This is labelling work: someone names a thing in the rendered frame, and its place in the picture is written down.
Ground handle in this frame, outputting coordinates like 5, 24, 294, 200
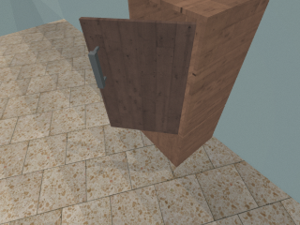
88, 46, 107, 89

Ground cupboard door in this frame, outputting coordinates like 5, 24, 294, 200
79, 17, 197, 135

